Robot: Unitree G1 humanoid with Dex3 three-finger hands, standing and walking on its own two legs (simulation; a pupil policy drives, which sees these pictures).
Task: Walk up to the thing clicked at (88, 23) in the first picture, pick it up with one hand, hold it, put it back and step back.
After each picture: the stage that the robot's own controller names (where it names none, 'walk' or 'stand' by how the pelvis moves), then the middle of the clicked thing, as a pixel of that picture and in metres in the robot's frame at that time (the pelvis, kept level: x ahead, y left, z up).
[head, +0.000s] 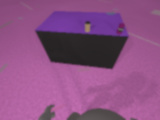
stand; (87, 26) +1.06 +0.10 +0.00
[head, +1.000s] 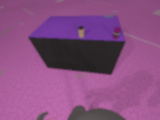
walk; (81, 31) +0.93 +0.21 +0.01
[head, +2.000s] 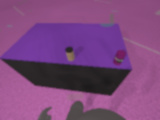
walk; (70, 54) +0.52 +0.23 +0.01
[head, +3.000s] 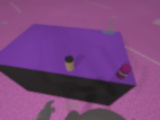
stand; (69, 63) +0.42 +0.20 +0.01
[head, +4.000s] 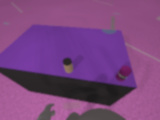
stand; (68, 65) +0.41 +0.20 +0.00
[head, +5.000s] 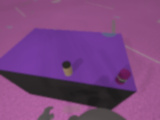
stand; (67, 68) +0.39 +0.21 +0.00
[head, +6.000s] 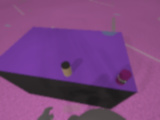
stand; (66, 69) +0.38 +0.21 +0.00
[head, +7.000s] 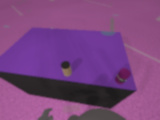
rise first; (66, 68) +0.38 +0.22 +0.00
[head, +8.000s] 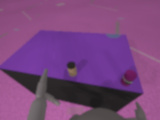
rise first; (72, 69) +0.38 +0.20 +0.00
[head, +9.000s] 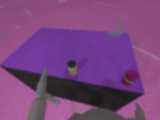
go down; (72, 68) +0.39 +0.20 +0.00
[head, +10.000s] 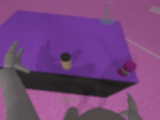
go down; (66, 61) +0.40 +0.17 +0.03
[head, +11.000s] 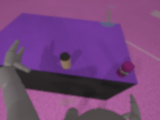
go down; (65, 61) +0.41 +0.19 +0.03
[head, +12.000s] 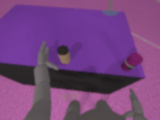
close in; (64, 55) +0.42 +0.18 +0.07
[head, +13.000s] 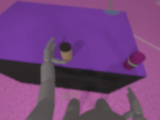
close; (66, 52) +0.43 +0.17 +0.08
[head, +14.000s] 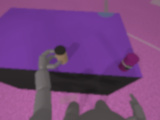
lift; (61, 55) +0.42 +0.19 +0.08
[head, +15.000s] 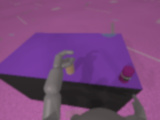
close; (69, 66) +0.41 +0.19 +0.04
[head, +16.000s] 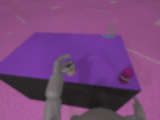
close; (70, 68) +0.40 +0.19 +0.02
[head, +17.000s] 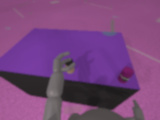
close; (69, 66) +0.41 +0.20 +0.01
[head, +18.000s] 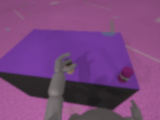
close; (69, 66) +0.41 +0.20 +0.01
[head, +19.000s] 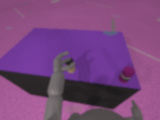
close; (70, 65) +0.41 +0.19 +0.01
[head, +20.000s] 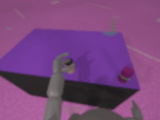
close; (69, 66) +0.41 +0.20 +0.01
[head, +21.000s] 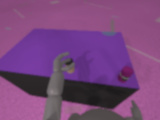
close; (69, 65) +0.41 +0.20 +0.01
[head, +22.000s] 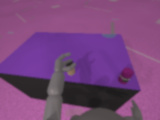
close; (70, 67) +0.41 +0.19 +0.01
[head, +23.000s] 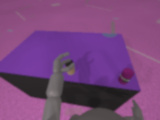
close; (70, 67) +0.40 +0.19 +0.01
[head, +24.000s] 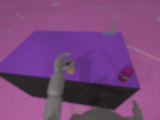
close; (70, 66) +0.41 +0.19 +0.01
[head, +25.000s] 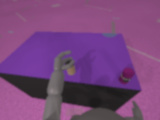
close; (70, 67) +0.40 +0.19 +0.01
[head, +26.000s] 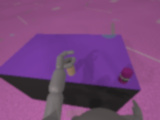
close; (70, 68) +0.41 +0.19 +0.01
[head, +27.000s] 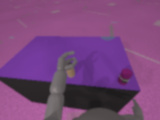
close; (70, 70) +0.40 +0.19 +0.01
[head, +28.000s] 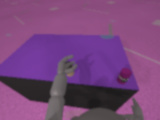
close; (69, 69) +0.40 +0.20 +0.01
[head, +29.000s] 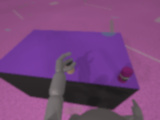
close; (69, 66) +0.41 +0.19 +0.01
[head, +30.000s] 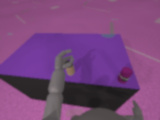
close; (69, 68) +0.41 +0.19 +0.01
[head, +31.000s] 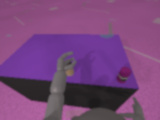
close; (69, 68) +0.41 +0.20 +0.01
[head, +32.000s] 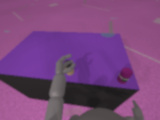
close; (69, 67) +0.40 +0.20 +0.01
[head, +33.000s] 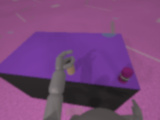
close; (70, 67) +0.41 +0.19 +0.01
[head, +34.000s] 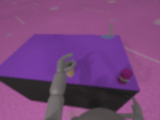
close; (69, 69) +0.40 +0.19 +0.01
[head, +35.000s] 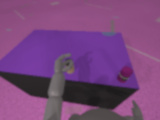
close; (69, 66) +0.41 +0.20 +0.01
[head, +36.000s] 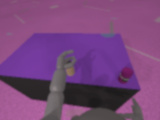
close; (69, 68) +0.40 +0.19 +0.01
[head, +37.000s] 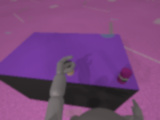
close; (69, 68) +0.40 +0.20 +0.01
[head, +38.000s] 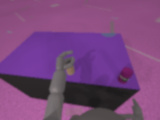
close; (69, 67) +0.41 +0.19 +0.01
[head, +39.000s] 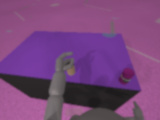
close; (70, 67) +0.40 +0.19 +0.01
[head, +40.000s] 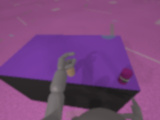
close; (70, 69) +0.41 +0.19 +0.01
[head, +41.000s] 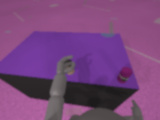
close; (69, 67) +0.41 +0.20 +0.01
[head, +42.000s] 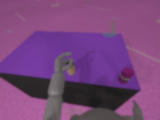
close; (70, 67) +0.41 +0.19 +0.01
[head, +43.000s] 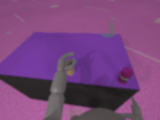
close; (69, 68) +0.41 +0.19 +0.01
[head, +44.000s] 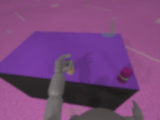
close; (69, 67) +0.41 +0.20 +0.01
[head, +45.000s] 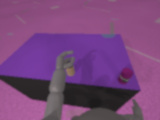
close; (69, 68) +0.40 +0.19 +0.01
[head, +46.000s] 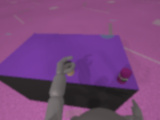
close; (69, 68) +0.40 +0.20 +0.01
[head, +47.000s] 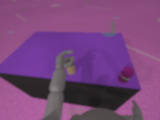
close; (70, 67) +0.41 +0.19 +0.01
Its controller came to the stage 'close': yes
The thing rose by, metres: 0.00
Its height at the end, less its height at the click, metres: +0.00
